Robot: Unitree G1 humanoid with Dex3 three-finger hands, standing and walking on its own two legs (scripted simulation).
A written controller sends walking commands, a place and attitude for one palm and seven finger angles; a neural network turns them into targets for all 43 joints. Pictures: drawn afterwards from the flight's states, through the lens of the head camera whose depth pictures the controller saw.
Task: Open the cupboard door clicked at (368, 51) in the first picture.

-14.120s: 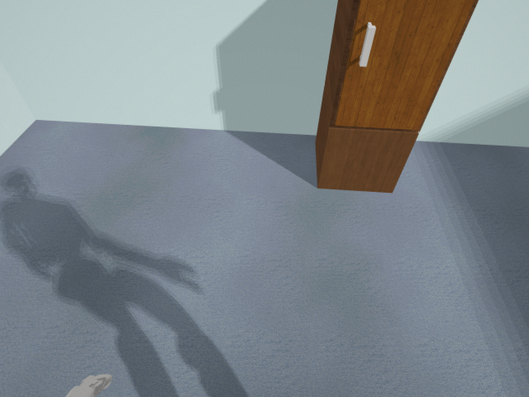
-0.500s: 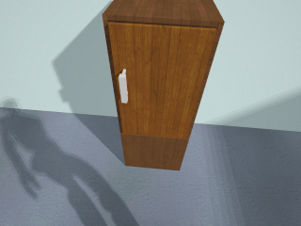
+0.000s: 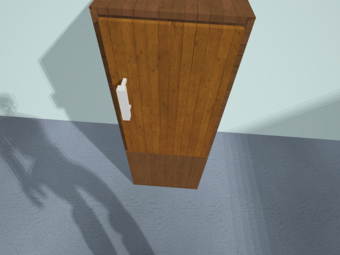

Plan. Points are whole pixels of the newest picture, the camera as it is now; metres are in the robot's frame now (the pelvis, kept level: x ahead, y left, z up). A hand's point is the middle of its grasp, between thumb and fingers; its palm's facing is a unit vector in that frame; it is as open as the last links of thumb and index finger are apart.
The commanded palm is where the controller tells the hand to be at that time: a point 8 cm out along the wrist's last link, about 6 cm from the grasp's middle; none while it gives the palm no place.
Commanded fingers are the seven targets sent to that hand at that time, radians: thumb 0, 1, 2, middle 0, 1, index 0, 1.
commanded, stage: come to a stop and stand still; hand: left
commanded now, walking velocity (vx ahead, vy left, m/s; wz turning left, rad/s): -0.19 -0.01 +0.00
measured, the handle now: (125, 99) +0.55 +0.18 +0.01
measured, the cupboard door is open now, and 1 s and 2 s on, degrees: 0 0 0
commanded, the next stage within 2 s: look again from close up in 1.04 s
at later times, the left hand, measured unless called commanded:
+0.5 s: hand out of the picture +0.04 +0.16 -0.17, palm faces +0.00 -0.98 -0.21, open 7.4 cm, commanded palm none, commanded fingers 0.00 0.90 0.90 -0.20 -0.30 -0.20 -0.30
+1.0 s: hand out of the picture -0.03 +0.14 -0.17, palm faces +0.00 -0.98 -0.19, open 7.4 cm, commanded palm none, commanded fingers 0.00 0.90 0.90 -0.20 -0.30 -0.20 -0.30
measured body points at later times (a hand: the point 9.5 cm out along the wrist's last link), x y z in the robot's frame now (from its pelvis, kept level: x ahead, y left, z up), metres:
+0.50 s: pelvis -0.04 -0.01 -0.01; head -0.04 -0.03 +0.44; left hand +0.04 +0.21 -0.15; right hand +0.00 -0.25 -0.16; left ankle -0.03 +0.08 -0.74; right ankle -0.05 -0.12 -0.74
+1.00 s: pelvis -0.03 -0.03 +0.00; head -0.01 -0.04 +0.45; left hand -0.03 +0.19 -0.16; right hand -0.03 -0.25 -0.16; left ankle -0.03 +0.08 -0.74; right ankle -0.05 -0.12 -0.74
